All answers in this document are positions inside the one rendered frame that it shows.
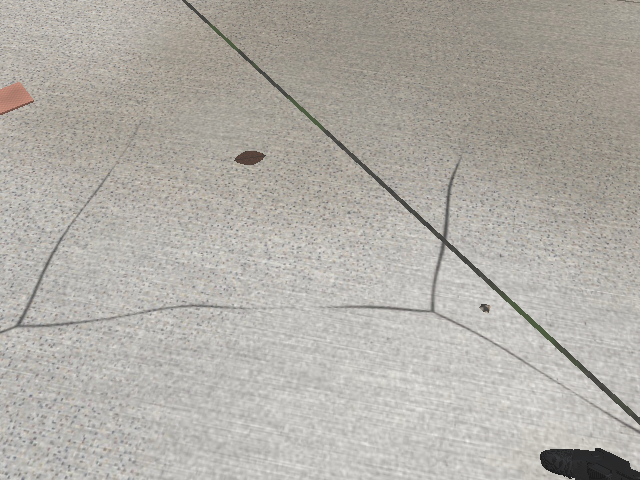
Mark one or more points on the robot right hand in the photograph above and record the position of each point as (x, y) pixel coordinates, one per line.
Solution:
(587, 465)

